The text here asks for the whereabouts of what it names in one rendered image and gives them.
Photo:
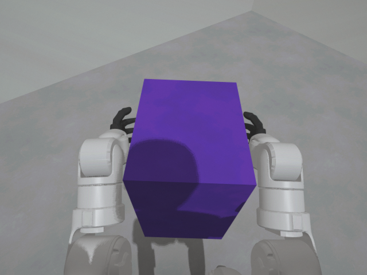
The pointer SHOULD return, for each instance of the robot right hand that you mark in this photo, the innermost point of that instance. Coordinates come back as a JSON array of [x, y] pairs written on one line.
[[257, 126]]

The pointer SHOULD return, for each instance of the carton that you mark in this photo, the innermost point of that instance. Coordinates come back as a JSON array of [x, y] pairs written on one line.
[[189, 169]]

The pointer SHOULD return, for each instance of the robot left forearm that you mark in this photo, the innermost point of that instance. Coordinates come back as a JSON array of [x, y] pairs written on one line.
[[99, 202]]

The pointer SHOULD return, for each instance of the robot right upper arm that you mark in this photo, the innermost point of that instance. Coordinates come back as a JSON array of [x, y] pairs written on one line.
[[283, 257]]

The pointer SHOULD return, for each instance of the robot left hand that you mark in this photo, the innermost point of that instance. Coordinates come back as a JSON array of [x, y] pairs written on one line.
[[119, 123]]

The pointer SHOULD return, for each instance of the robot right forearm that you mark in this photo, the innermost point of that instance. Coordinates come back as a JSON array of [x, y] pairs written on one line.
[[280, 172]]

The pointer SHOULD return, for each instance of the robot left upper arm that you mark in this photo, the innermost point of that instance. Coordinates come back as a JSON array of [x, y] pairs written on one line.
[[100, 255]]

